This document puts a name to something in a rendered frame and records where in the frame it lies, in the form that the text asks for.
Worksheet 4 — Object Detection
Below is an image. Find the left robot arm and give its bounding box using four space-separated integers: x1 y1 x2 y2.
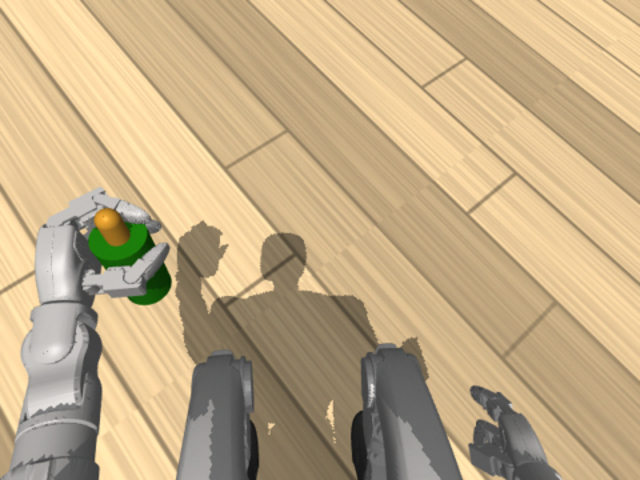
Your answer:
0 300 102 480

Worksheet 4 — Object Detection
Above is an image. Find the right robot hand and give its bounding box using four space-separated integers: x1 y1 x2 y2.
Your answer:
468 386 548 480

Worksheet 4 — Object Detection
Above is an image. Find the right robot foot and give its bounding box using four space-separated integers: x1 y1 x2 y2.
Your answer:
351 410 367 480

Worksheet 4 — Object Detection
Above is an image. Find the left robot hand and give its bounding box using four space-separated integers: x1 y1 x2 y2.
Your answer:
35 187 170 307

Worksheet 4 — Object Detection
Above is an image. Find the bottle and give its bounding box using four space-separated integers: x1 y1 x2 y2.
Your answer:
88 208 172 305

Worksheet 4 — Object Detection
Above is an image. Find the right robot arm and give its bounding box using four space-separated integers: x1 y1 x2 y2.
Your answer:
512 462 563 480

